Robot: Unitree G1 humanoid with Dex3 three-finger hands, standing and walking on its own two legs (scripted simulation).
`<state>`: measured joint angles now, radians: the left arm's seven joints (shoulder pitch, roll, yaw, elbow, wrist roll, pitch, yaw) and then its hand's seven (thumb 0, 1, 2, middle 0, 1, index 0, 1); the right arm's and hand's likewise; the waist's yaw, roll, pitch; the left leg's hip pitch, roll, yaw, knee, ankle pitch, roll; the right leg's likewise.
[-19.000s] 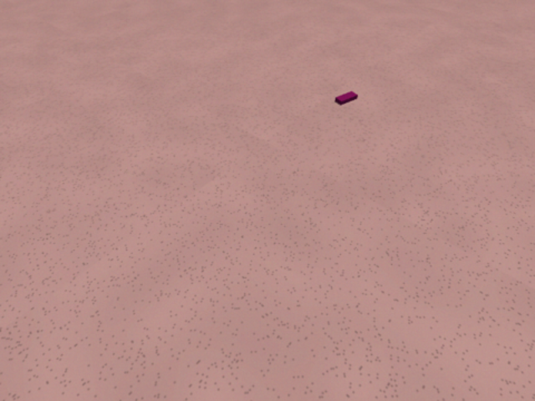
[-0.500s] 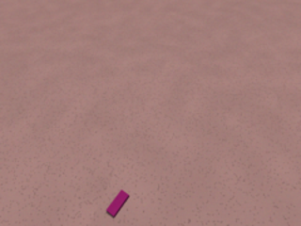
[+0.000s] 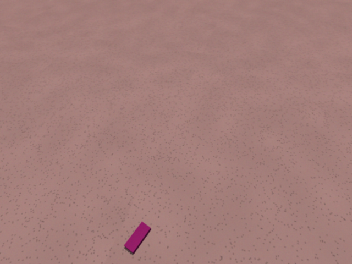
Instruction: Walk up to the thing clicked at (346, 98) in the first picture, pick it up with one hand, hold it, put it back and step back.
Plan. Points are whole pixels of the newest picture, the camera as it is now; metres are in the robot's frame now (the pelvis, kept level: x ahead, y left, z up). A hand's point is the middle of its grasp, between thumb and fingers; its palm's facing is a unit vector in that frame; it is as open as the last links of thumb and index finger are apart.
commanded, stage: stand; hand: left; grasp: from above
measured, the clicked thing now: (138, 237) +0.42 +0.24 -0.77
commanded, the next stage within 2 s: rise first in 0.76 s
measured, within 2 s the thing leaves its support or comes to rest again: neither
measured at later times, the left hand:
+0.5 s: hand out of the picture +0.07 +0.25 -0.16, palm faces -0.03 -0.94 -0.34, open 7.4 cm
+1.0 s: hand out of the picture +0.11 +0.25 -0.16, palm faces +0.04 -0.94 -0.33, open 7.9 cm
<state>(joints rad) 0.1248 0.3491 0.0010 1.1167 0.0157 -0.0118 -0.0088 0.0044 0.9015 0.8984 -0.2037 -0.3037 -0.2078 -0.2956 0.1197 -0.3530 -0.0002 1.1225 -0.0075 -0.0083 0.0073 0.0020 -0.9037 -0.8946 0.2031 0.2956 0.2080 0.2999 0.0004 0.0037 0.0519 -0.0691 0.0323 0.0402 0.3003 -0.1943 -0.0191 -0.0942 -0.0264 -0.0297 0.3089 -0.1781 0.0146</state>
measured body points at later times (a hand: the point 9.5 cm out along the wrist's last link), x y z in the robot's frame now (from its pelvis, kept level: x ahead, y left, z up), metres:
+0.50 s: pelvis +0.00 +0.00 +0.00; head +0.01 +0.00 +0.45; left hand +0.07 +0.30 -0.13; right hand +0.07 -0.30 -0.13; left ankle -0.02 +0.13 -0.75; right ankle -0.01 -0.13 -0.75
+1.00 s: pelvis -0.01 +0.00 -0.01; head +0.03 +0.00 +0.44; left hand +0.11 +0.30 -0.14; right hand +0.09 -0.28 -0.13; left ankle -0.02 +0.13 -0.75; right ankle -0.01 -0.13 -0.75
